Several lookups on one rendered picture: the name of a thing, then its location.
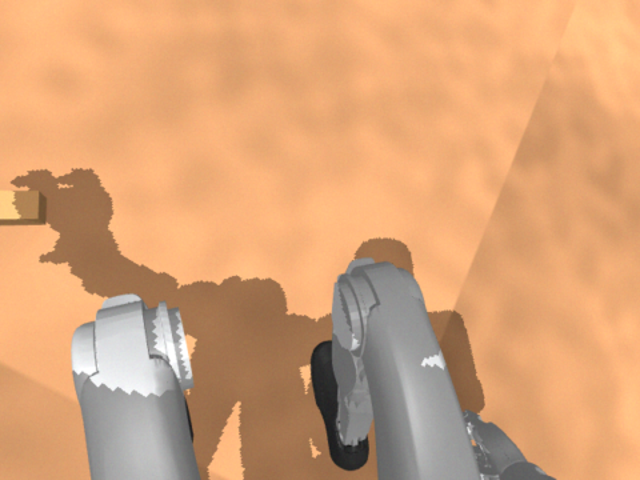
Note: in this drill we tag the right robot arm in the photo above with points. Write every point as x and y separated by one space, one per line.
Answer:
524 471

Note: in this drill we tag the right robot hand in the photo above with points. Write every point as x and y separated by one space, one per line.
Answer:
495 451

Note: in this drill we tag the right robot foot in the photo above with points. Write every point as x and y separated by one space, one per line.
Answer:
325 388

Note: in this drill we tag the small box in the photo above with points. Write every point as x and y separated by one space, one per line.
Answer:
22 208

